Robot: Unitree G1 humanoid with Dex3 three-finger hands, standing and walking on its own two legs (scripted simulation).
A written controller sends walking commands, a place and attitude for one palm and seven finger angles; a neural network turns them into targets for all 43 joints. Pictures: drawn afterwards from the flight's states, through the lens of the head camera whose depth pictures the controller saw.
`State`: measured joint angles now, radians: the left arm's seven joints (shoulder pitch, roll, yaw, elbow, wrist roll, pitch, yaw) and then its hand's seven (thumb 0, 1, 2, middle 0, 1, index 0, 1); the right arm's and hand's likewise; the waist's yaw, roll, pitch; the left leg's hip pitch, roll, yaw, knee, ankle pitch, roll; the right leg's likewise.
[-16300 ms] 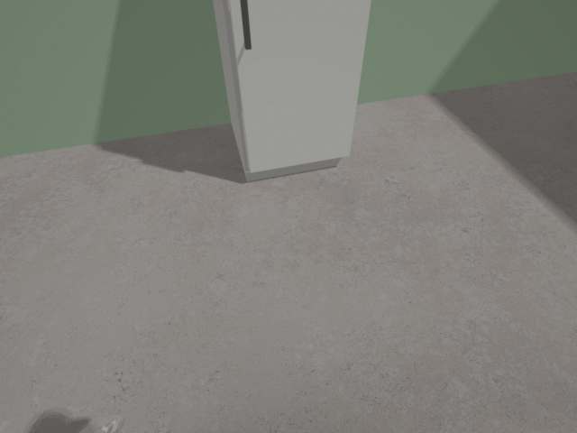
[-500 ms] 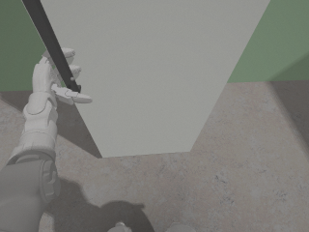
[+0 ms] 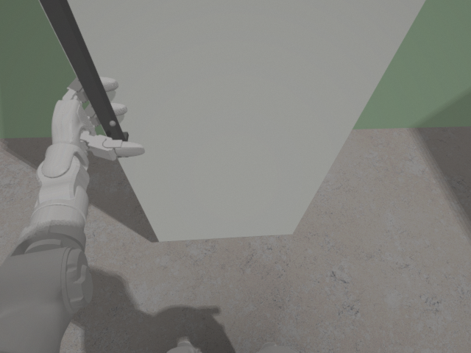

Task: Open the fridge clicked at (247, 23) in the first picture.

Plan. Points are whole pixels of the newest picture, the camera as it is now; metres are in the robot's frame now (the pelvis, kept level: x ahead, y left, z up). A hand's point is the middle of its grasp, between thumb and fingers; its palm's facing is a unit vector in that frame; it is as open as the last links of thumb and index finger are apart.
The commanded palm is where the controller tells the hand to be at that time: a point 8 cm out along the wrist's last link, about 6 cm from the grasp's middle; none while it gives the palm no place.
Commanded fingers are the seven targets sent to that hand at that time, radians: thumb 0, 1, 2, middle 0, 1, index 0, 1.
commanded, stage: grip the handle and tug to test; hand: left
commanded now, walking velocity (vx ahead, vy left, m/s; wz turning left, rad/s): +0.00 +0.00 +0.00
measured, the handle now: (88, 61) +0.52 +0.21 +0.19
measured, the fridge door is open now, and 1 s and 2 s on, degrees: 0 0 11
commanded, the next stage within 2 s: pull the door a little, standing still in 1.24 s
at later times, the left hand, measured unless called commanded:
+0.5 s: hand (113, 123) +0.47 +0.19 +0.11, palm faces +0.04 -1.00 +0.01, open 5.7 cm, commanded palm +0.44 +0.24 +0.11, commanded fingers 0.00 0.90 0.90 -0.45 -1.40 -0.45 -1.40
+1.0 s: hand (115, 124) +0.47 +0.19 +0.11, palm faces +0.04 -1.00 +0.00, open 5.5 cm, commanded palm +0.43 +0.24 +0.11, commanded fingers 0.00 0.90 0.90 -0.45 -1.40 -0.45 -1.40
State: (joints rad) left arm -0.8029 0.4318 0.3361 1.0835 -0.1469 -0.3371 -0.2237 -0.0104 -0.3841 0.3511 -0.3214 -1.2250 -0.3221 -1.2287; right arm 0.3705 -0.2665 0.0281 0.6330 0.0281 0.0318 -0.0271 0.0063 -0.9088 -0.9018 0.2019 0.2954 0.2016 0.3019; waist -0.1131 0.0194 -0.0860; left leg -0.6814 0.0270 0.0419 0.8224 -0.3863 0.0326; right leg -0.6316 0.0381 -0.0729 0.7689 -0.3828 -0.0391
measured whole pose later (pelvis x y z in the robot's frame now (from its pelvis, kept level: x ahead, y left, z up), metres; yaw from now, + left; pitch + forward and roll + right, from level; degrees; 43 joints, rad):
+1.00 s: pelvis +0.00 +0.00 +0.00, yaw -1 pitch +13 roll -2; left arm -0.76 0.42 0.34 1.04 -0.15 -0.32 -0.20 0.01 0.73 0.81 -0.40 -1.40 -0.40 -1.40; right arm 0.39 -0.27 0.02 0.63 0.03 0.04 -0.02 0.01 -0.91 -0.90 0.20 0.30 0.20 0.30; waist -0.12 0.02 -0.09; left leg -0.66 0.03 0.06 0.81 -0.38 0.04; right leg -0.62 0.04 -0.05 0.76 -0.38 -0.04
